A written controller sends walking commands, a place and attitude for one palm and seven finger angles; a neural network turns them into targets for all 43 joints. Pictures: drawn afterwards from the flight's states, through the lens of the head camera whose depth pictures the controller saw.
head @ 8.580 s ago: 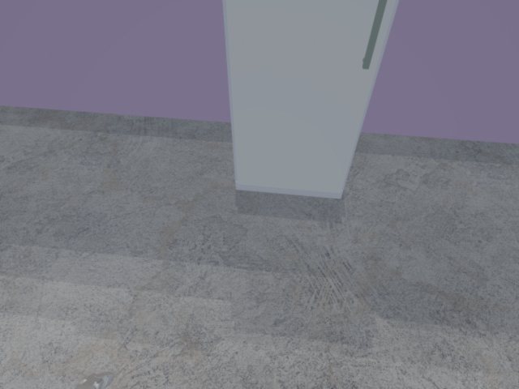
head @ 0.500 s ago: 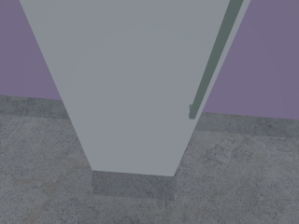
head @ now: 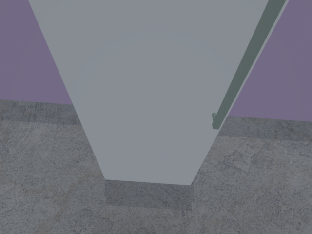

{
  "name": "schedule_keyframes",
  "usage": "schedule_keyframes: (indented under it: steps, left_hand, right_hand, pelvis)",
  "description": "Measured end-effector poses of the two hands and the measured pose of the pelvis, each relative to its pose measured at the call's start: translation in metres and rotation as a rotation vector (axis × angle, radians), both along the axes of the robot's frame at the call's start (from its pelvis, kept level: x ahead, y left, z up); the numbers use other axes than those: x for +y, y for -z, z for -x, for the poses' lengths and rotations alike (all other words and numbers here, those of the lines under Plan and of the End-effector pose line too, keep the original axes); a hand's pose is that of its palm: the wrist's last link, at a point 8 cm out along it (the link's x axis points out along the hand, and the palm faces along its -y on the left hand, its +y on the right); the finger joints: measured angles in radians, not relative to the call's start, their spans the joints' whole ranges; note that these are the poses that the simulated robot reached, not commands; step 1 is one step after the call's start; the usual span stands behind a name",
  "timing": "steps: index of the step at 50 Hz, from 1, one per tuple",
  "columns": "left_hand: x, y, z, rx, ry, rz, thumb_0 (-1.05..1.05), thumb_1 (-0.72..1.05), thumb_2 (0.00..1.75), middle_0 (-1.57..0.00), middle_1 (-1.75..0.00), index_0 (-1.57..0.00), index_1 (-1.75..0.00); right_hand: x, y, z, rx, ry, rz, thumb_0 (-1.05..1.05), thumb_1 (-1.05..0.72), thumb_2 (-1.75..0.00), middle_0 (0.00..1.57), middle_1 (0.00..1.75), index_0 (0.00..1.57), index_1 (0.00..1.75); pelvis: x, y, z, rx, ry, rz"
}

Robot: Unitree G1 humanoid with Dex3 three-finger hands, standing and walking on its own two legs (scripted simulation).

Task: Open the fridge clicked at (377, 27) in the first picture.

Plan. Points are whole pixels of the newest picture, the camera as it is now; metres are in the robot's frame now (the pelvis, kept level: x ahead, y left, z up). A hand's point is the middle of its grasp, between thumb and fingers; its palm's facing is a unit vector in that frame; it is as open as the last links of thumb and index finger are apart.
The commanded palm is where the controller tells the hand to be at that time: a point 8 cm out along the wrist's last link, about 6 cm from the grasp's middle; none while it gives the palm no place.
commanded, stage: come to a stop and stand still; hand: right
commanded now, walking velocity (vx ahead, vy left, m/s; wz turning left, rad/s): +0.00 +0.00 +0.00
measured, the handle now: (243, 60) +0.46 -0.16 +0.23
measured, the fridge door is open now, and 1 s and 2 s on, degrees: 0 0 0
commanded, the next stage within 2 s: look again from close up in 0.50 s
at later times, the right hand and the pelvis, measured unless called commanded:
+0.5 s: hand out of the picture +0.03 -0.15 -0.17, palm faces +0.03 +0.97 -0.23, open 7.3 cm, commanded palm none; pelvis +0.02 +0.03 +0.00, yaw -1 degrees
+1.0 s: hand out of the picture +0.01 -0.14 -0.17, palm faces +0.05 +0.97 -0.22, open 7.4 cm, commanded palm none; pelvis +0.01 +0.04 +0.00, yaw -1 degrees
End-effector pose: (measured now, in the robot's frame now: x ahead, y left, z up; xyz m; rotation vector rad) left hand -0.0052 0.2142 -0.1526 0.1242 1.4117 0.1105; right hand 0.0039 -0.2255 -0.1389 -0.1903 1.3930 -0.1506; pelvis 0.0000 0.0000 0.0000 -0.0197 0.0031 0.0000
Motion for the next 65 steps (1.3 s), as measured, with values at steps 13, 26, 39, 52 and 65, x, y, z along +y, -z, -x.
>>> schedule_keyframes:
  steps: [13, 26, 39, 52, 65]
  left_hand:
    - [0.024, 0.0, -0.024, -0.011, 0.017, -0.017, 0.01, 0.91, 0.9, -0.2, -0.3, -0.19, -0.3]
    - [0.04, -0.001, -0.04, -0.032, 0.033, -0.029, 0.01, 0.91, 0.9, -0.2, -0.3, -0.19, -0.3]
    - [0.045, -0.002, -0.034, -0.019, 0.037, -0.028, 0.01, 0.91, 0.9, -0.2, -0.3, -0.19, -0.3]
    - [0.042, -0.003, -0.02, -0.002, 0.03, -0.023, 0.01, 0.91, 0.9, -0.2, -0.3, -0.19, -0.3]
    - [0.037, -0.004, -0.01, 0.007, 0.032, -0.019, 0.01, 0.91, 0.9, -0.2, -0.3, -0.19, -0.3]
  right_hand:
    - [0.016, -0.001, -0.014, -0.015, 0.017, 0.008, 0.0, -0.92, -0.9, 0.2, 0.3, 0.2, 0.3]
    - [0.028, -0.001, -0.02, -0.034, 0.033, 0.012, 0.0, -0.91, -0.9, 0.2, 0.3, 0.2, 0.3]
    - [0.035, -0.001, -0.013, -0.03, 0.046, 0.006, 0.0, -0.91, -0.9, 0.2, 0.3, 0.2, 0.3]
    - [0.037, 0.0, -0.002, -0.021, 0.052, -0.003, 0.0, -0.91, -0.9, 0.2, 0.3, 0.2, 0.3]
    - [0.035, 0.0, 0.004, -0.024, 0.056, -0.008, 0.0, -0.91, -0.9, 0.2, 0.3, 0.2, 0.3]
  pelvis:
    - [0.02, 0.0, -0.013, 0.004, 0.012, 0.001]
    - [0.033, 0.0, -0.018, -0.002, 0.021, 0.0]
    - [0.04, -0.001, -0.015, -0.007, 0.026, -0.002]
    - [0.04, -0.002, -0.01, -0.012, 0.025, -0.003]
    - [0.037, -0.002, -0.003, -0.015, 0.03, -0.004]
